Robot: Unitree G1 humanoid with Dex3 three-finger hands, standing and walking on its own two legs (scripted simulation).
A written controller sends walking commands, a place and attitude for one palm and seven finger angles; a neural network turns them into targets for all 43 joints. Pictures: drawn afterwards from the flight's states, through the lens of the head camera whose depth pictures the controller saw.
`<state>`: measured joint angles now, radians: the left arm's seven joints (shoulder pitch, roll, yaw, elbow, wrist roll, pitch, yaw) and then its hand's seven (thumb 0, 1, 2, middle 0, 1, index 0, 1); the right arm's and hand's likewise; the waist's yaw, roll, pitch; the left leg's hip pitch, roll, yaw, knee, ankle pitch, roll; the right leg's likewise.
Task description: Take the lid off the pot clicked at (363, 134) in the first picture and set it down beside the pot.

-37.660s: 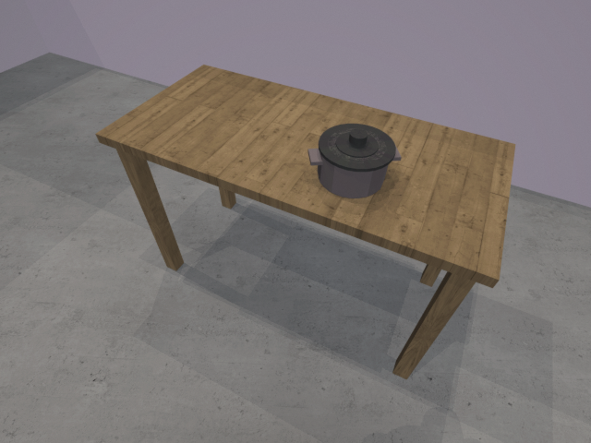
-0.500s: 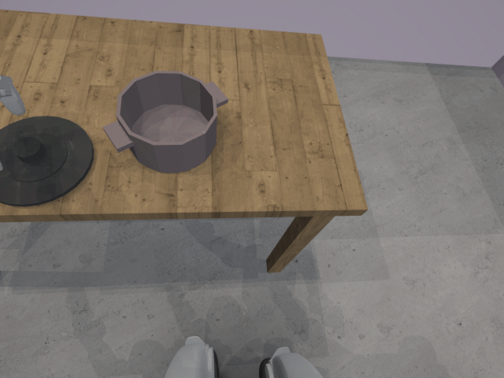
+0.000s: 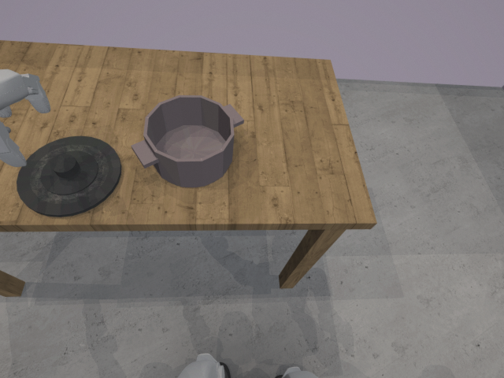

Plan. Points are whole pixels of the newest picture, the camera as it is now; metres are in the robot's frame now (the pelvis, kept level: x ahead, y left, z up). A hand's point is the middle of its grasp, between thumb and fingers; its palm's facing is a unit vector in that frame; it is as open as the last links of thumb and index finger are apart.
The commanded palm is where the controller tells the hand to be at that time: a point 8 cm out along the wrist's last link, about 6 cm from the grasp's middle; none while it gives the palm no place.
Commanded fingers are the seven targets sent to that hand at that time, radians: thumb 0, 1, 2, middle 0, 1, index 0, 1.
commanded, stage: raise the empty hand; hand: left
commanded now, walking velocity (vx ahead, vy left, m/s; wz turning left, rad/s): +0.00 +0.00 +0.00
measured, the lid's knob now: (65, 166) +0.49 +0.32 -0.04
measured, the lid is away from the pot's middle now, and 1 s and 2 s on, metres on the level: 0.23 0.23 0.23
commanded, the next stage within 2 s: draw the hand back to the body in 0.44 s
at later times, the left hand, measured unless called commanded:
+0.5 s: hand out of the picture +0.47 +0.35 +0.13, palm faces -0.42 -0.11 -0.90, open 10.9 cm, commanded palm +0.51 +0.34 +0.19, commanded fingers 0.00 0.08 0.45 -0.29 -0.97 -0.29 -0.97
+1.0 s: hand out of the picture +0.43 +0.34 +0.12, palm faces -0.39 -0.09 -0.91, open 10.9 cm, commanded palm +0.42 +0.33 +0.20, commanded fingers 0.00 0.08 0.45 -0.29 -0.97 -0.29 -0.97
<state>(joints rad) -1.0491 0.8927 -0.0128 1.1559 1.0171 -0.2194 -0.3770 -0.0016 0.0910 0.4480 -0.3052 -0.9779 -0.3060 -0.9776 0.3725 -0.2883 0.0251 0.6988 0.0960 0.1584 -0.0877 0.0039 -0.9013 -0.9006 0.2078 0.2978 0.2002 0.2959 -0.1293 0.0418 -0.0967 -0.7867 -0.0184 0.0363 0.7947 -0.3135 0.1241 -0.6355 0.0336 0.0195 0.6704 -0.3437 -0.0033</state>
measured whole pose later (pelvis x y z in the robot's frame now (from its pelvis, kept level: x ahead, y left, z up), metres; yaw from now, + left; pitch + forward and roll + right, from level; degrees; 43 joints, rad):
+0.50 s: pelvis +0.01 +0.01 +0.01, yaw +0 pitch +15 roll -5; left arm -1.11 0.90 -0.05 1.18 1.01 -0.19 -0.42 0.00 0.09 0.45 -0.31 -0.98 -0.31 -0.98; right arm 0.38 -0.30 0.02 0.71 0.10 0.13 -0.08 0.00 -0.90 -0.90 0.21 0.30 0.20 0.30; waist -0.12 0.04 -0.09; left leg -0.70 -0.03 0.05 0.71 -0.29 0.13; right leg -0.55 0.02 0.03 0.59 -0.32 -0.01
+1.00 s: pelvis +0.01 +0.00 +0.02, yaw +2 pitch +12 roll -4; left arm -0.85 0.83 0.02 0.92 0.95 -0.20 -0.41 0.00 0.09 0.45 -0.31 -0.98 -0.31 -0.98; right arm 0.31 -0.28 0.00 0.64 0.09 0.18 -0.05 0.01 -0.90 -0.90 0.21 0.30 0.20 0.30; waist -0.08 0.04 -0.08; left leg -0.59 -0.05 0.04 0.63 -0.26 0.13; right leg -0.44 0.00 0.02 0.53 -0.30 -0.01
